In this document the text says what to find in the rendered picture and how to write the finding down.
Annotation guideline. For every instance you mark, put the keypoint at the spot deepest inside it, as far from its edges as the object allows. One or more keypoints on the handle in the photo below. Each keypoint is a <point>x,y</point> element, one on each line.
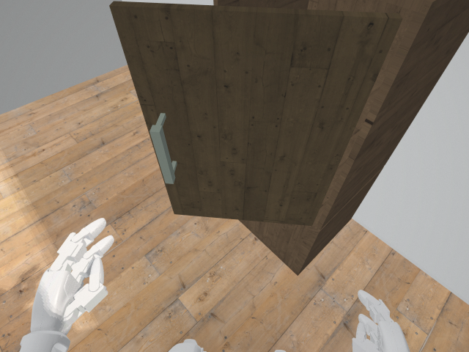
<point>162,151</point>

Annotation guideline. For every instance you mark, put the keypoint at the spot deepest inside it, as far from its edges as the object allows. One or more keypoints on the cupboard door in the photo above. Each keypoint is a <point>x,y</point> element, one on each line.
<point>260,102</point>

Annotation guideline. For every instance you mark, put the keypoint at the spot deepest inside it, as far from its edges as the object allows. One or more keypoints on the left robot hand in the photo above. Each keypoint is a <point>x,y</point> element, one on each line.
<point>52,308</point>

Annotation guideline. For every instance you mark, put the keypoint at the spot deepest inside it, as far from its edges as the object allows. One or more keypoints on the left robot forearm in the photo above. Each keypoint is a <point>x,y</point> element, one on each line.
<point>45,341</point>

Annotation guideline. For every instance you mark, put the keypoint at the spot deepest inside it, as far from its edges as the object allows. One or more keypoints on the right robot hand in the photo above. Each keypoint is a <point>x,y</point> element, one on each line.
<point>387,336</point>

